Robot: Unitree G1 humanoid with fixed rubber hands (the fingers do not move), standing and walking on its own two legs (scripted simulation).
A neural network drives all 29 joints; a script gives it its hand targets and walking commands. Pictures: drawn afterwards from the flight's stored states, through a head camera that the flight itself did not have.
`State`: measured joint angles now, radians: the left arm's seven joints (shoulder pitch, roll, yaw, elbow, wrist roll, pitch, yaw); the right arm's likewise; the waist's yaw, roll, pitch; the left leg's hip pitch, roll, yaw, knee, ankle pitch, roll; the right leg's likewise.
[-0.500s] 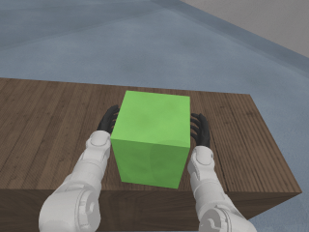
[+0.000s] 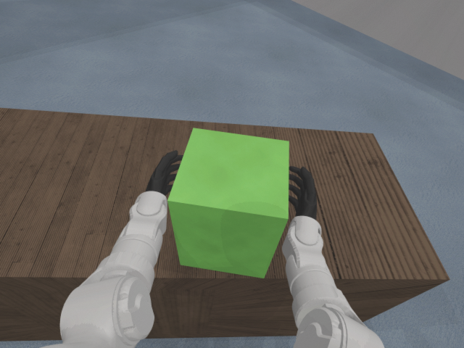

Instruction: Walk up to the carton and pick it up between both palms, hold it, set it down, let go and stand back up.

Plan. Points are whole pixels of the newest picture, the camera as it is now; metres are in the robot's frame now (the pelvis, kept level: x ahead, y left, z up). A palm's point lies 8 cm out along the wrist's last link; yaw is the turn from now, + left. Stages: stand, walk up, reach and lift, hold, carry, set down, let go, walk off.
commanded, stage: set down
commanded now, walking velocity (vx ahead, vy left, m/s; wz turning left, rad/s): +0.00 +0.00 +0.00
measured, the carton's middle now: (230, 207) +0.41 +0.00 +0.00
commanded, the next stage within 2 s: none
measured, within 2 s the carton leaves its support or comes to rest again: neither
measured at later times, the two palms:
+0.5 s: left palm (161, 185) +0.42 +0.13 +0.03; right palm (304, 211) +0.38 -0.14 +0.04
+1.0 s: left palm (127, 189) +0.41 +0.20 +0.02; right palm (305, 218) +0.38 -0.15 +0.02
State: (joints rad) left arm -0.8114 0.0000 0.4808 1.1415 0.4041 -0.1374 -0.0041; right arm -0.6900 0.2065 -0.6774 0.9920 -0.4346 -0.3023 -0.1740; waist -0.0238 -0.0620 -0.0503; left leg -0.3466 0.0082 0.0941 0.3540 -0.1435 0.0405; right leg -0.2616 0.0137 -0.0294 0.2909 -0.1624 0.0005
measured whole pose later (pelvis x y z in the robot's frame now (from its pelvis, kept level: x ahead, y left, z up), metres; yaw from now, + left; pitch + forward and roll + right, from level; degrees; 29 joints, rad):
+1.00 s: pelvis -0.01 +0.02 -0.02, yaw -1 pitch +17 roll -4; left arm -0.81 0.20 0.11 1.19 -0.04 -0.19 0.04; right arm -0.71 -0.03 -0.20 1.11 0.06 -0.27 -0.19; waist -0.04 0.03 -0.18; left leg -0.67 0.04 0.08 0.60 -0.23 0.06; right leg -0.54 0.03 -0.05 0.45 -0.20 0.02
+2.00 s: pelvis -0.03 +0.00 -0.01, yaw +1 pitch +2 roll -2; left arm -0.23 0.31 -0.06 0.55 -0.23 -0.01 -0.04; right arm -0.18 0.02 -0.05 0.54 0.15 -0.07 -0.23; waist -0.01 -0.04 -0.02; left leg -0.39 0.03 0.06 0.57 -0.22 0.04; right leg -0.28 0.02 -0.06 0.48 -0.23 -0.01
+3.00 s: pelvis -0.01 -0.02 +0.00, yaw +1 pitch -6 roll +0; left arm 0.36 0.37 -0.06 0.08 -0.24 0.02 -0.04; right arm 0.46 0.00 0.10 0.08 0.13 -0.05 -0.17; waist 0.06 -0.06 0.09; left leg -0.13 0.02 0.08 0.43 -0.20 0.02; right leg -0.05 0.02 -0.04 0.40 -0.24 -0.03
